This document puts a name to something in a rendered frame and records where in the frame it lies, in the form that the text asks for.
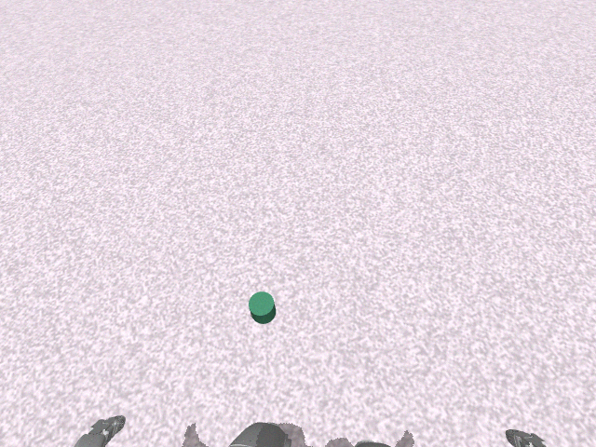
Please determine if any left robot hand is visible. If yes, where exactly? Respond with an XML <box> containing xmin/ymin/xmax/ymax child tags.
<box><xmin>74</xmin><ymin>415</ymin><xmax>126</xmax><ymax>447</ymax></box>

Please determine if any tin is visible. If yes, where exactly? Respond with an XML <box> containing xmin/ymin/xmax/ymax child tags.
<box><xmin>249</xmin><ymin>291</ymin><xmax>276</xmax><ymax>324</ymax></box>

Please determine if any right robot hand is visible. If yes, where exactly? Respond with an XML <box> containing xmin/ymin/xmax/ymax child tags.
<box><xmin>506</xmin><ymin>429</ymin><xmax>547</xmax><ymax>447</ymax></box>

